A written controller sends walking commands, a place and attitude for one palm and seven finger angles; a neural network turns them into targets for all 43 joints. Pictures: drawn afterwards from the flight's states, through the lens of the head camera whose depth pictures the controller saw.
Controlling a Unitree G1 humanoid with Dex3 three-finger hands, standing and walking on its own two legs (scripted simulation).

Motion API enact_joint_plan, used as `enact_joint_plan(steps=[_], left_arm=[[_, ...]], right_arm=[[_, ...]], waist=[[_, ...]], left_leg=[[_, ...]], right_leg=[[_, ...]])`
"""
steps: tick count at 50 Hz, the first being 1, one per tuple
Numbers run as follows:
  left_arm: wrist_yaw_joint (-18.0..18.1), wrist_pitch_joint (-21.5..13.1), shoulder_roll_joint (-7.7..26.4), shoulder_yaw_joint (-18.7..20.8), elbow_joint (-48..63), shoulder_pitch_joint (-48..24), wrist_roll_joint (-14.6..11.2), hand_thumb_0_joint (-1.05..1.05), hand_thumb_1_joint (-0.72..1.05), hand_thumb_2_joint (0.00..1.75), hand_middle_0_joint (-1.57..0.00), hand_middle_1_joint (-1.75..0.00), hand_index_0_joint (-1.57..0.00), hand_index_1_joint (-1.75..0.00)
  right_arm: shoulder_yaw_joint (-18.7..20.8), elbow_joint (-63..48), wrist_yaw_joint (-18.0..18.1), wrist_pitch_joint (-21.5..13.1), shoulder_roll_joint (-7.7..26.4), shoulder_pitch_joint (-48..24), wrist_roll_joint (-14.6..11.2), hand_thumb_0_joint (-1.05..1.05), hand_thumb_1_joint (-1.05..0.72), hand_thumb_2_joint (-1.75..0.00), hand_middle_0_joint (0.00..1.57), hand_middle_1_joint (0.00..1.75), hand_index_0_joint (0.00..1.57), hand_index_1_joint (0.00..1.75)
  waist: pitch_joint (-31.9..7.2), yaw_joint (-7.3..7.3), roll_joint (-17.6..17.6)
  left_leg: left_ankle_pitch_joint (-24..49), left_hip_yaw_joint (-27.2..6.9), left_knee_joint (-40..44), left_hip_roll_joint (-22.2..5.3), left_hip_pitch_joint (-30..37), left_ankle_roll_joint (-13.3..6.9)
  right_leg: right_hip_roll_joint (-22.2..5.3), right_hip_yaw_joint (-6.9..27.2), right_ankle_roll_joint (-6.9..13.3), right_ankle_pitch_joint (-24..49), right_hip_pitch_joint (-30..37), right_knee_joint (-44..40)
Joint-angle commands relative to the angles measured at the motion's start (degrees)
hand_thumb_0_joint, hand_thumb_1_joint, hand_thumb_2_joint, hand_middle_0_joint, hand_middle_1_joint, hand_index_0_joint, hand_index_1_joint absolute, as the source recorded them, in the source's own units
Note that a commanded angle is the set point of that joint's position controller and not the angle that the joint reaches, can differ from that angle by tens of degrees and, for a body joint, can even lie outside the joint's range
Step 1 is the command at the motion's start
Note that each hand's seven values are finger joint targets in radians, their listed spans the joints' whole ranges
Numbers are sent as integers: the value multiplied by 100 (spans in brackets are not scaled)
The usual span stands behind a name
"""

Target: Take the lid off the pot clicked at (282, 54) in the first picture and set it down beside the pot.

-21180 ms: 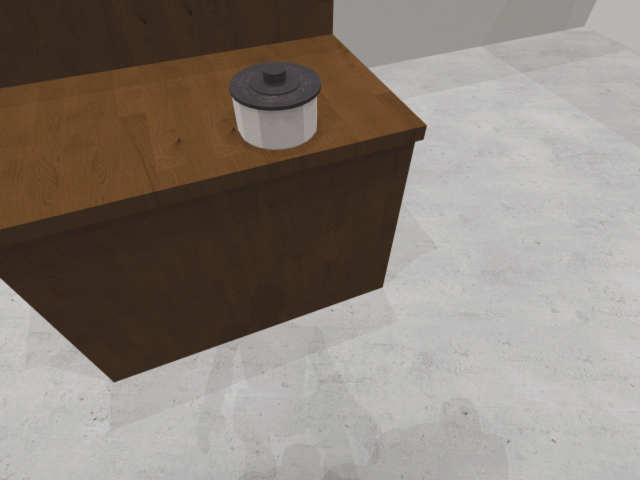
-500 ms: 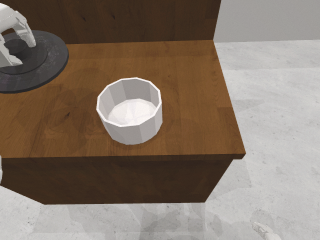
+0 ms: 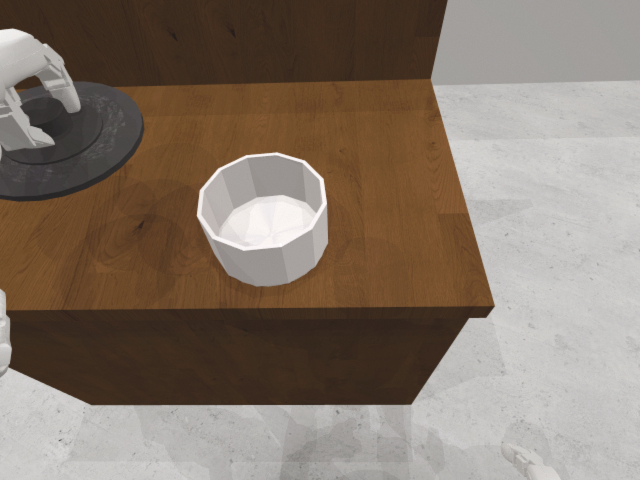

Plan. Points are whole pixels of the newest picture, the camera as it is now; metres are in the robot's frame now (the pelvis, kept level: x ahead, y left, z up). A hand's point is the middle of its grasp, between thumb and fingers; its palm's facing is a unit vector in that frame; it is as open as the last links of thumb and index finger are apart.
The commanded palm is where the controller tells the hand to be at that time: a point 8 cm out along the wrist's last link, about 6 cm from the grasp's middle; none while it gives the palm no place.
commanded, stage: lower the lid onto the table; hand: left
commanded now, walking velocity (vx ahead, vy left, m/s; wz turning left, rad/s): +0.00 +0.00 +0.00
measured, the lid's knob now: (44, 117) +0.47 +0.31 +0.20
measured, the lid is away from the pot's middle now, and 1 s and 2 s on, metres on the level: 0.23 0.22 0.23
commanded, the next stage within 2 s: none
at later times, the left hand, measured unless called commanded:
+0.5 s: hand (48, 146) +0.44 +0.31 +0.19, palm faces -0.33 -0.09 -0.94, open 8.1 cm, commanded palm +0.43 +0.31 +0.26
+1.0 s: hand (64, 168) +0.44 +0.31 +0.15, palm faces -0.39 -0.10 -0.92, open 8.1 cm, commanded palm +0.45 +0.32 +0.23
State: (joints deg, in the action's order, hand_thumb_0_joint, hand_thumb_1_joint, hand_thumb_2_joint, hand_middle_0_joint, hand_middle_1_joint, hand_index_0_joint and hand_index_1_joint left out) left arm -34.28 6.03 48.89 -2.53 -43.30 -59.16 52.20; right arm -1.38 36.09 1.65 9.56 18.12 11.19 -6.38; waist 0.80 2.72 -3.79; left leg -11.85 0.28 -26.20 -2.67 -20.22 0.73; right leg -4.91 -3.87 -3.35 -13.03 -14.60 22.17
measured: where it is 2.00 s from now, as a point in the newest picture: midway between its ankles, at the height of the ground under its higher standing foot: outside the picture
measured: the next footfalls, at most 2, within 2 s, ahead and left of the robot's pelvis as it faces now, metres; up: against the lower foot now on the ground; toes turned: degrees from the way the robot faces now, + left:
none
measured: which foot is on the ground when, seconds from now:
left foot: down 0.00-1.00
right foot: down 0.00-1.00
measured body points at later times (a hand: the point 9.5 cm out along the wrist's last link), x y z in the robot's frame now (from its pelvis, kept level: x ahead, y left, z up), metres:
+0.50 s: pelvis +0.00 +0.00 +0.00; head +0.06 -0.02 +0.44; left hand +0.45 +0.31 +0.24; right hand +0.10 -0.28 -0.13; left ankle +0.01 +0.13 -0.74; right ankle -0.03 -0.16 -0.74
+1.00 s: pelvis +0.01 +0.00 +0.00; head +0.07 -0.01 +0.44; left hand +0.46 +0.31 +0.20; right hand +0.10 -0.28 -0.13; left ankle +0.01 +0.13 -0.74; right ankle -0.03 -0.16 -0.74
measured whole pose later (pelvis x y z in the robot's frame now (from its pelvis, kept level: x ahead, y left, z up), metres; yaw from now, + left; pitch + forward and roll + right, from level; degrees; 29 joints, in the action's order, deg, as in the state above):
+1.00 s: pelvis +0.01 +0.00 +0.00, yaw +0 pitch +7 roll -1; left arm -31.2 -1.4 47.9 -0.5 -47.3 -52.3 50.9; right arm -0.7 37.6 2.2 9.1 17.9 12.4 -5.9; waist 1.1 3.9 -2.8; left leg -13.6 0.2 -28.6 -3.1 -21.9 0.8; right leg -4.5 -3.6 -3.4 -14.2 -16.0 23.7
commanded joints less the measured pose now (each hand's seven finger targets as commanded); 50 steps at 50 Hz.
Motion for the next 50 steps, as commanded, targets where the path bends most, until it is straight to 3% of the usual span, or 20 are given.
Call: enact_joint_plan(steps=[1, 2, 4, 8, 9, 12, 14, 15, 17, 19, 23, 26, 28, 30, 32, 35, 38, 42, 45, 50], left_arm=[[352, -91, 2105, 853, 1383, -3009, -17, 0, 58, 106, -91, -105, -83, -100], [370, -100, 2069, 850, 1389, -3006, 52, 0, 58, 106, -91, -105, -83, -100], [348, -87, 1989, 816, 781, -2711, 55, 0, 58, 106, -91, -105, -83, -100], [399, -182, 2170, 931, 1176, -2897, 66, 0, 58, 106, -91, -105, -83, -100], [395, -184, 1949, 746, 1242, -2900, 49, 0, 58, 106, -91, -105, -83, -100], [425, -223, 2276, 1089, 1137, -2628, 25, 0, 58, 106, -91, -105, -83, -100], [395, -237, 1983, 888, 1195, -2550, -21, 0, 58, 106, -91, -105, -83, -100], [385, -220, 1962, 907, 899, -2348, -24, 0, 58, 106, -91, -105, -83, -100], [409, -246, 2018, 903, 1192, -2455, -39, 0, 58, 106, -91, -105, -83, -100], [420, -242, 1828, 787, 1258, -2460, -52, 0, 58, 106, -91, -105, -83, -100], [435, -315, 2031, 908, 911, -2471, -58, 0, 58, 106, -91, -105, -83, -100], [504, -410, 2193, 1017, 1318, -2511, -68, 0, 58, 106, -91, -105, -83, -100], [500, -447, 2254, 1185, 765, -2123, -48, 0, 58, 106, -91, -105, -83, -100], [431, -451, 1991, 922, 375, -2047, -117, 0, 58, 106, -91, -105, -83, -100], [475, -497, 1916, 742, 1086, -2527, -88, 0, 58, 106, -91, -105, -83, -100], [494, -520, 1747, 654, 1020, -2451, -102, 0, 58, 106, -91, -105, -83, -100], [510, -610, 2117, 1000, 734, -2268, -131, 0, 58, 106, -91, -105, -83, -100], [574, -699, 1994, 843, 1089, -2455, -115, 0, 58, 106, -91, -105, -83, -100], [559, -706, 1861, 848, 700, -2054, -161, 0, 58, 106, -91, -105, -83, -100], [615, -794, 2213, 1133, 659, -1968, -121, 0, 58, 106, -91, -105, -83, -100]], right_arm=[[334, -646, 66, -236, 869, -78, 52, 0, -90, -90, 20, 30, 20, 30], [330, -674, 72, -246, 822, -43, 69, 0, -90, -90, 20, 30, 20, 30], [300, -611, 79, -231, 833, -19, 27, 0, -90, -90, 20, 30, 20, 30], [340, -654, 74, -238, 850, -6, 51, 0, -90, -90, 20, 30, 20, 30], [332, -672, 82, -254, 816, -33, 43, 0, -90, -90, 20, 30, 20, 30], [354, -632, 61, -238, 872, 63, 60, 0, -90, -90, 20, 30, 20, 30], [362, -666, 56, -252, 833, 6, 48, 0, -90, -90, 20, 30, 20, 30], [360, -632, 60, -240, 843, 29, 48, 0, -90, -90, 20, 30, 20, 30], [366, -657, 38, -211, 861, 9, 48, 0, -90, -90, 20, 30, 20, 30], [377, -657, 56, -229, 826, 2, 56, 0, -90, -90, 20, 30, 20, 30], [355, -548, 90, -212, 885, 74, 49, 0, -90, -90, 20, 30, 20, 30], [384, -603, 108, -263, 873, 36, 91, 0, -90, -90, 20, 30, 20, 30], [358, -539, 109, -258, 862, 109, 80, 0, -90, -90, 20, 30, 20, 30], [337, -501, 102, -211, 874, 97, 31, 0, -90, -90, 20, 30, 20, 30], [371, -572, 96, -197, 853, 32, 57, 0, -90, -90, 20, 30, 20, 30], [376, -501, 144, -239, 840, 90, 73, 0, -90, -90, 20, 30, 20, 30], [370, -443, 149, -238, 890, 178, 76, 0, -90, -90, 20, 30, 20, 30], [391, -439, 144, -238, 864, 160, 96, 0, -90, -90, 20, 30, 20, 30], [389, -420, 140, -244, 865, 207, 90, 0, -90, -90, 20, 30, 20, 30], [397, -421, 119, -224, 896, 241, 91, 0, -90, -90, 20, 30, 20, 30]], waist=[[-2630, 24, -330], [-2776, 28, -369], [-2307, 41, -166], [-2620, 16, -350], [-2657, 56, -387], [-2646, 10, -289], [-2563, 29, -323], [-2398, 47, -171], [-2510, 36, -305], [-2490, 74, -352], [-2399, 65, -71], [-2749, 59, -469], [-2455, 44, -163], [-2087, 85, 45], [-2518, 95, -373], [-2471, 147, -442], [-2492, 100, -155], [-2643, 113, -511], [-2473, 129, -285], [-2550, 81, -302]], left_leg=[[2092, 63, -2, 465, 1729, -527], [2153, 79, -7, 482, 1794, -529], [1778, 110, 27, 470, 1518, -509], [1945, 101, -23, 478, 1651, -542], [2083, 94, -30, 476, 1720, -536], [2165, 83, -50, 477, 1658, -539], [2185, 81, -56, 474, 1692, -544], [2046, 99, -65, 472, 1601, -542], [2120, 76, -41, 469, 1656, -529], [2172, 75, -69, 468, 1755, -545], [1675, 111, -27, 478, 1505, -549], [2183, 99, -136, 479, 1755, -565], [2015, 107, -146, 488, 1528, -559], [1600, 164, -87, 483, 1258, -534], [1886, 130, -85, 460, 1598, -539], [2000, 137, -161, 454, 1760, -562], [1870, 142, -183, 474, 1546, -579], [2224, 90, -202, 444, 1771, -553], [2207, 91, -242, 459, 1659, -562], [2177, 107, -278, 469, 1519, -564]], right_leg=[[608, -223, 494, 1832, 422, -17], [633, -217, 475, 1812, 464, 3], [628, -260, 468, 1655, 319, -33], [622, -213, 481, 1811, 443, 12], [629, -220, 473, 1863, 427, 21], [641, -208, 469, 1925, 488, 28], [632, -238, 462, 1931, 407, 21], [647, -256, 458, 1849, 338, -3], [651, -233, 464, 1846, 376, 16], [658, -249, 462, 1817, 292, -2], [651, -250, 448, 1733, 382, -7], [627, -204, 472, 1985, 429, 57], [658, -253, 448, 1946, 406, 59], [633, -274, 422, 1826, 303, 27], [639, -244, 445, 1801, 333, 59], [671, -254, 436, 1801, 182, 17], [654, -244, 431, 1903, 327, 71], [672, -254, 445, 1889, 245, 108], [683, -277, 433, 1905, 161, 113], [670, -264, 443, 2013, 275, 177]])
